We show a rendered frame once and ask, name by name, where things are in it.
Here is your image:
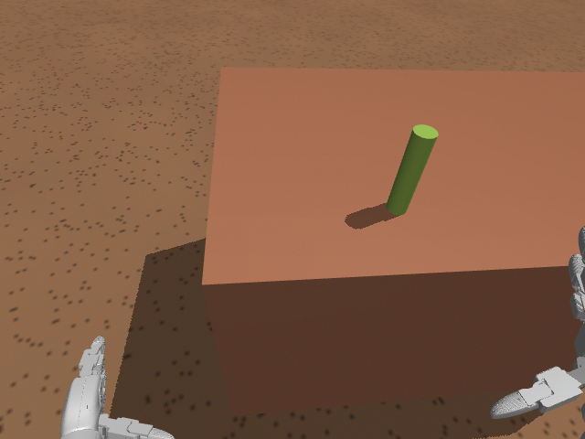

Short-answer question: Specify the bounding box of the can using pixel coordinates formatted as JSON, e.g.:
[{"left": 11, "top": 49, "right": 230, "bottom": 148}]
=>
[{"left": 386, "top": 124, "right": 439, "bottom": 215}]

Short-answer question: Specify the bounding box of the right robot hand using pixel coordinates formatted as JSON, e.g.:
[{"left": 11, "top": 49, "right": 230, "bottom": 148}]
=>
[{"left": 490, "top": 226, "right": 585, "bottom": 419}]

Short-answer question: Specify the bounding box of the left robot hand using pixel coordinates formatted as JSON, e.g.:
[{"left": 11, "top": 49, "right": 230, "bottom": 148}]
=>
[{"left": 60, "top": 336, "right": 175, "bottom": 439}]

